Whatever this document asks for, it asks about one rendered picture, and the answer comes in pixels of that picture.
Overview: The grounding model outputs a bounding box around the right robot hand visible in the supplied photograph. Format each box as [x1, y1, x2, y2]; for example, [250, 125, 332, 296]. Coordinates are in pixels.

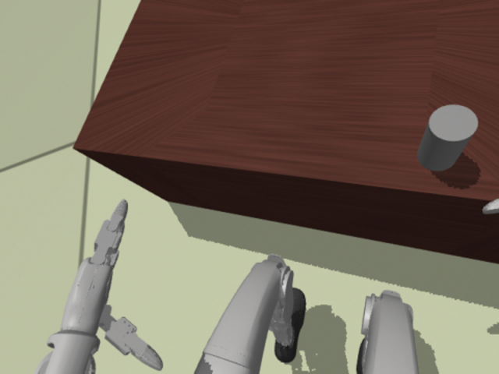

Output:
[483, 198, 499, 214]

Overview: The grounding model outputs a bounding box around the left robot hand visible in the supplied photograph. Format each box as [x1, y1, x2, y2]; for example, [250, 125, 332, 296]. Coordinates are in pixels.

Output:
[60, 199, 163, 371]

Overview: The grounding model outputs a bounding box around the left robot arm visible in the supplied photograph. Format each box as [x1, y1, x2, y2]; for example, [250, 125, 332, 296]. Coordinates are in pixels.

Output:
[34, 330, 100, 374]

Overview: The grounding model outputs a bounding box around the left robot foot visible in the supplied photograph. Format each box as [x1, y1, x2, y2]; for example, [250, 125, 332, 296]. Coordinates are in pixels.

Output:
[274, 288, 306, 363]

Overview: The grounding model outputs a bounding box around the can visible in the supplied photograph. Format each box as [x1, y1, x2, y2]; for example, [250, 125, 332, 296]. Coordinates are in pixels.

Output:
[417, 104, 478, 171]

